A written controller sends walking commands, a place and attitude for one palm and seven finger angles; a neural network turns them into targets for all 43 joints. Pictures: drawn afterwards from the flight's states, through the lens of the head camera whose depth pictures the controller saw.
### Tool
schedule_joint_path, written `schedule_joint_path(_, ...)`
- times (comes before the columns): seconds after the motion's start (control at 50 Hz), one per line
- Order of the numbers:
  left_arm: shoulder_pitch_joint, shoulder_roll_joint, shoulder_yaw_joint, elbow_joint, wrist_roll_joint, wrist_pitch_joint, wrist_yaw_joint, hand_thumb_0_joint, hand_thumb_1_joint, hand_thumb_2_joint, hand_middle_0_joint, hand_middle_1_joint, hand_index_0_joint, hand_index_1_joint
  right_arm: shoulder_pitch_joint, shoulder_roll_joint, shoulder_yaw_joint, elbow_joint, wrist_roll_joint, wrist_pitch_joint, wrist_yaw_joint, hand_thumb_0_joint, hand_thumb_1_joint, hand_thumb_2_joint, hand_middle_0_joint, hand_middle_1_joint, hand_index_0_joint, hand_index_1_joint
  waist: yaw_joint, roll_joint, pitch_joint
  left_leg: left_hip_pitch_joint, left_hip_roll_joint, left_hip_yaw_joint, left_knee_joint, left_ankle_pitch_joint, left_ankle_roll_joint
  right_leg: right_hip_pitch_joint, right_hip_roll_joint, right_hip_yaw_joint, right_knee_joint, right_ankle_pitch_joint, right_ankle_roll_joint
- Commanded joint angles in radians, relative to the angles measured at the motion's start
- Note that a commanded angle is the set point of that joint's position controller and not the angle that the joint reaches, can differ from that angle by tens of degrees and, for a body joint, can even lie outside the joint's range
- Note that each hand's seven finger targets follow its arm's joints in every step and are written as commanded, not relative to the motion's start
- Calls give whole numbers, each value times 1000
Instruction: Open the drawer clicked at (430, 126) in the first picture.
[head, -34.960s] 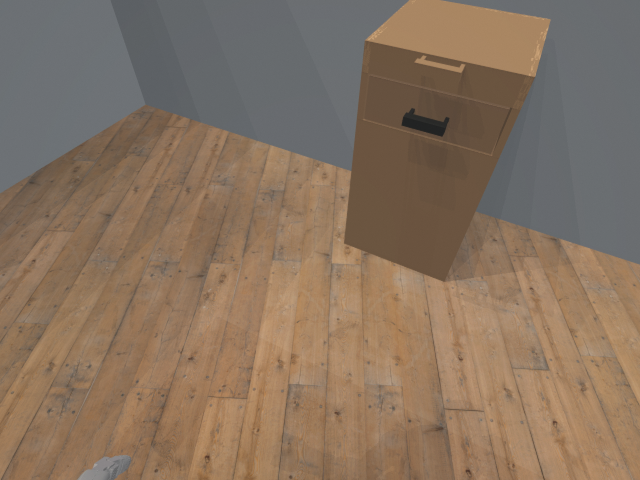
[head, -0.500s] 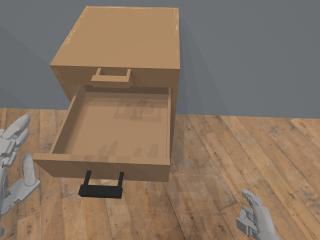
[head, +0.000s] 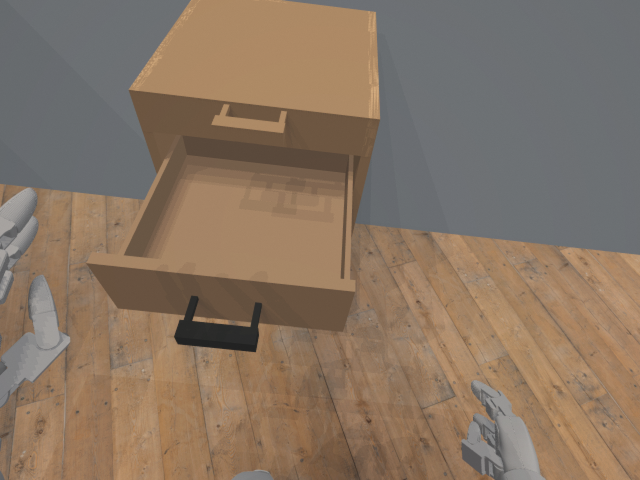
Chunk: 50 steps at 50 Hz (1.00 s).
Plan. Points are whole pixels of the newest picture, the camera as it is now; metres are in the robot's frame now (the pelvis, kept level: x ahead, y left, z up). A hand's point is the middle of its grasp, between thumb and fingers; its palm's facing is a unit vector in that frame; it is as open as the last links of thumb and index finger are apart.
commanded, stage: step back with the hand held close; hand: left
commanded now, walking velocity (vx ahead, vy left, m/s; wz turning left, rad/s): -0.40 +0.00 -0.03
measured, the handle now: (221, 321) +0.34 +0.17 -0.09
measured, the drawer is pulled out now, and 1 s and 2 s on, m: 0.30 0.30 0.30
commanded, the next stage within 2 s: stop stepping back and stand still in 0.58 s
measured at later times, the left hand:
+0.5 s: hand (74, 460) +0.11 +0.18 +0.18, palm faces +0.23 -0.82 -0.53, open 7.4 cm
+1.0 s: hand out of the picture -0.03 +0.15 +0.18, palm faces +0.39 -0.80 -0.47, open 7.4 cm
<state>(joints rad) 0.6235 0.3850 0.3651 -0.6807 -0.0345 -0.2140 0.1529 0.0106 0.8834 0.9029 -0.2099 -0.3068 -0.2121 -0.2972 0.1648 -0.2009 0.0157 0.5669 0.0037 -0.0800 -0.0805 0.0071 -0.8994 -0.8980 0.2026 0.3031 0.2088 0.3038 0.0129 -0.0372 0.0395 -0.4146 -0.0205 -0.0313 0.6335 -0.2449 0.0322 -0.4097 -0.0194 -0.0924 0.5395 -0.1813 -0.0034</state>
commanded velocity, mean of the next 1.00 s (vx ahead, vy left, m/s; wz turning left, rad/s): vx -0.14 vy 0.05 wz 0.00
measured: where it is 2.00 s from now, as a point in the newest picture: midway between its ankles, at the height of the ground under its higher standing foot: outside the picture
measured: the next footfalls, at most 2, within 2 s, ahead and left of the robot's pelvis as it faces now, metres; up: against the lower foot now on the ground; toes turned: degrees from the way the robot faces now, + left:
right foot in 0.22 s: -0.07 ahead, -0.13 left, +0.00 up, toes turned -4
left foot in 0.56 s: -0.05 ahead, +0.08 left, +0.00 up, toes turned +0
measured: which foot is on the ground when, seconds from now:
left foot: down 0.00-0.36, up 0.38-0.54, down 0.56-0.82, up 0.84-1.00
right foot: down 0.00-0.00, up 0.02-0.20, down 0.22-0.58, up 0.60-0.78, down 0.80-1.00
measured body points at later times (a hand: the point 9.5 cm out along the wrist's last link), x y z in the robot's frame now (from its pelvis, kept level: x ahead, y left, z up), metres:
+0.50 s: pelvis -0.08 -0.04 +0.01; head -0.04 -0.03 +0.46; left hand +0.10 +0.22 +0.21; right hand +0.11 -0.28 -0.06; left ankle -0.08 +0.07 -0.68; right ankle -0.11 -0.13 -0.73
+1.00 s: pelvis -0.21 -0.10 +0.02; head -0.21 -0.09 +0.47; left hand -0.05 +0.19 +0.21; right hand -0.06 -0.33 -0.08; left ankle -0.25 +0.03 -0.68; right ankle -0.19 -0.18 -0.73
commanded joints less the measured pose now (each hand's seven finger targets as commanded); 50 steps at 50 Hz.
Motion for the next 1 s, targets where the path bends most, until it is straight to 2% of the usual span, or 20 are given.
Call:
schedule_joint_path(0.0,-6,152,143,-216,19,-67,26,0,900,900,-200,-300,-200,-300,-94,-127,-59,-183,2,-73,-14,0,-900,-900,200,300,200,300,-11,301,-125,-291,271,-295,-446,-286,73,309,16,71,259,-189,14)
schedule_joint_path(0.06,13,156,143,-209,5,-73,19,0,900,900,-200,-300,-200,-300,-78,-118,-69,-165,-4,-93,-7,0,-900,-900,200,300,200,300,0,159,-166,-57,266,-246,-281,204,85,179,-2,96,189,-188,2)
schedule_joint_path(0.1,38,133,125,-177,-5,-71,5,0,900,900,-200,-300,-200,-300,-72,-126,-70,-140,-5,-106,2,0,-900,-900,200,300,200,300,1,167,-192,94,256,-218,-231,432,75,130,6,73,108,-169,-1)
schedule_joint_path(0.24,18,164,135,-238,-16,-88,-29,0,900,900,-200,-300,-200,-300,-92,-138,-59,-103,-13,-109,35,0,-900,-900,200,300,200,300,10,214,-324,381,247,-178,-132,812,64,150,20,71,-101,-33,-1)
schedule_joint_path(0.3,94,178,174,-262,-44,-85,-46,0,900,900,-200,-300,-200,-300,-125,-132,-73,-150,18,-99,40,0,-900,-900,200,300,200,300,25,95,-414,332,175,-84,-35,611,22,251,-36,73,-148,217,-16)
schedule_joint_path(0.34,141,203,202,-231,-56,-77,-39,0,900,900,-200,-300,-200,-300,-140,-114,-75,-164,50,-73,28,0,-900,-900,200,300,200,300,8,-81,-390,183,35,35,173,107,-32,250,-232,178,-178,551,-89)
schedule_joint_path(0.38,136,200,206,-180,-53,-67,-27,0,900,900,-200,-300,-200,-300,-168,-100,-72,-165,59,-52,10,0,-900,-900,200,300,200,300,13,-145,-270,-43,-25,-20,467,-272,-45,200,-364,248,-185,661,-184)
schedule_joint_path(0.42,117,177,205,-119,-37,-50,-25,0,900,900,-200,-300,-200,-300,-211,-56,-43,-159,26,-36,-3,0,-900,-900,200,300,200,300,-3,-107,-159,-108,25,-59,367,-282,-48,184,-332,217,-163,660,-186)
schedule_joint_path(0.46,90,147,175,-58,-7,-36,-16,0,900,900,-200,-300,-200,-300,-212,-47,-21,-138,10,-11,-26,0,-900,-900,200,300,200,300,-27,-83,-91,-71,27,0,40,-183,-51,221,-203,108,-92,717,-99)
schedule_joint_path(0.5,41,134,129,-76,-6,-30,-9,0,900,900,-200,-300,-200,-300,-175,-73,-33,-118,11,-3,-36,0,-900,-900,200,300,200,300,-50,20,-101,59,42,24,-331,186,-48,251,-119,64,20,607,-29)
schedule_joint_path(0.54,-4,134,91,-140,-1,-37,-4,0,900,900,-200,-300,-200,-300,-134,-105,-73,-113,5,-17,-22,0,-900,-900,200,300,200,300,-27,226,-188,284,294,-178,-264,864,39,54,-37,70,189,-41,10)
schedule_joint_path(0.56,3,125,67,-175,-8,-50,-8,0,900,900,-200,-300,-200,-300,-91,-116,-86,-120,8,-40,-4,0,-900,-900,200,300,200,300,-20,216,-241,354,364,-191,-218,936,98,0,-25,122,278,-260,7)
schedule_joint_path(0.66,27,169,119,-346,-16,-41,-3,0,900,900,-200,-300,-200,-300,-97,-118,-80,-121,-5,-96,18,0,-900,-900,200,300,200,300,-1,244,-265,210,331,-155,-246,655,133,50,-2,116,371,-286,24)
schedule_joint_path(0.74,97,179,162,-308,-21,-13,17,0,900,900,-200,-300,-200,-300,-90,-125,-57,-159,23,-97,24,0,-900,-900,200,300,200,300,-4,229,-184,2,194,-55,-216,-113,43,261,0,28,-7,-182,30)
schedule_joint_path(0.76,88,187,164,-278,-19,-16,16,0,900,900,-200,-300,-200,-300,-82,-116,-53,-161,26,-88,23,0,-900,-900,200,300,200,300,-12,150,-154,-48,112,10,-148,-287,-3,293,-21,26,-121,-155,14)
schedule_joint_path(0.78,67,206,178,-237,-17,-18,16,0,900,900,-200,-300,-200,-300,-86,-99,-55,-158,27,-71,22,0,-900,-900,200,300,200,300,-27,-31,-113,-45,38,62,86,-285,-42,177,-148,199,-269,-258,-45)
schedule_joint_path(0.8,23,222,186,-201,-28,-10,17,0,900,900,-200,-300,-200,-300,-93,-97,-52,-152,29,-58,16,0,-900,-900,200,300,200,300,-29,-201,-83,-37,-16,30,390,-235,-60,-17,-340,483,-423,-468,-145)
schedule_joint_path(0.82,-43,207,170,-155,-32,-5,13,0,900,900,-200,-300,-200,-300,-83,-117,-58,-118,22,-53,12,0,-900,-900,200,300,200,300,-31,-181,-63,-36,5,-15,558,-189,-58,-108,-392,511,-466,-507,-167)
schedule_joint_path(0.9,35,137,123,-3,-11,-5,-5,0,900,900,-200,-300,-200,-300,-99,-103,-53,-105,3,-31,4,0,-900,-900,200,300,200,300,-57,-90,-80,2,52,13,368,-83,-35,-54,-259,204,-340,-313,-105)
schedule_joint_path(0.98,44,110,69,-28,15,-17,15,0,900,900,-200,-300,-200,-300,-83,-103,-41,-99,2,-78,-4,0,-900,-900,200,300,200,300,-28,-92,-80,118,19,114,-120,-182,14,71,-234,209,-330,-358,-86)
